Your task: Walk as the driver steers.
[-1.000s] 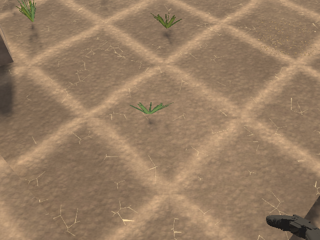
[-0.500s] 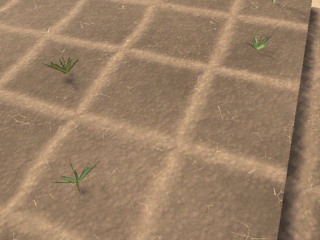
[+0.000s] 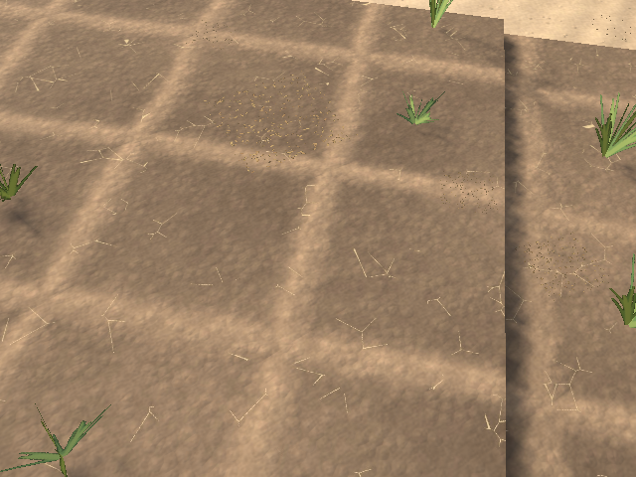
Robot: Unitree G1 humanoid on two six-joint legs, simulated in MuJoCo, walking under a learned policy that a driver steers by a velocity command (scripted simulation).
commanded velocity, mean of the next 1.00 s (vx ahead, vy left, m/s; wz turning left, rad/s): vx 0.01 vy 0.00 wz -0.04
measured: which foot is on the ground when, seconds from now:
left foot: down 0.00-1.00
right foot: down 0.00-1.00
